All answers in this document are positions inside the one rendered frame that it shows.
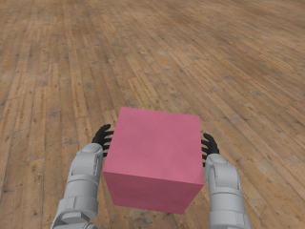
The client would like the robot left hand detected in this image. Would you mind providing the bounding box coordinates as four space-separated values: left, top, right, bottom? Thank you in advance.
91 124 114 157

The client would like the carton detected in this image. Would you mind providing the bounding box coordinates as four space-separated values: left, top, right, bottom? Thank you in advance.
102 107 205 215

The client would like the robot right hand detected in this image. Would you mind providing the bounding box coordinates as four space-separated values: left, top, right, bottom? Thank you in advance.
201 133 219 167

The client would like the right robot forearm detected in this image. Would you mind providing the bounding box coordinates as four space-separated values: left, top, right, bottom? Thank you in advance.
204 154 252 229

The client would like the left robot forearm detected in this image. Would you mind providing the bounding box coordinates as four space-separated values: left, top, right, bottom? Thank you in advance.
51 143 104 229

